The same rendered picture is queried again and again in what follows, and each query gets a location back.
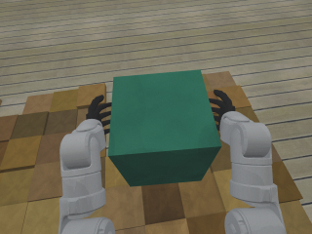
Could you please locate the right robot upper arm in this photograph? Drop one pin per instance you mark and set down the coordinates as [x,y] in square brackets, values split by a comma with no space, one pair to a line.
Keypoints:
[253,221]

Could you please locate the robot left hand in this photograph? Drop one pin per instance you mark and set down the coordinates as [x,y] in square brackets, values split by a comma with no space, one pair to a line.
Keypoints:
[94,110]

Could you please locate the right robot forearm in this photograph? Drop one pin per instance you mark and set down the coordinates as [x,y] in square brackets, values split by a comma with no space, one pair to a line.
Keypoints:
[251,156]

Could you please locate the robot right hand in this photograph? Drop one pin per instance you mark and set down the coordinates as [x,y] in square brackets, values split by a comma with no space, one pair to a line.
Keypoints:
[225,106]

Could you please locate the left robot upper arm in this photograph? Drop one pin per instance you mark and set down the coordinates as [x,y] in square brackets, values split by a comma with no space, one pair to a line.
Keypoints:
[92,225]

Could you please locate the carton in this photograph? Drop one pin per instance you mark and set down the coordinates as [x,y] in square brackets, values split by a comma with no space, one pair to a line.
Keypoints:
[162,128]

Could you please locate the left robot forearm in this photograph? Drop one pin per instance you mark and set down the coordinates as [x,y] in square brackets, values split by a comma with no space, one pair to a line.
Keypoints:
[80,169]

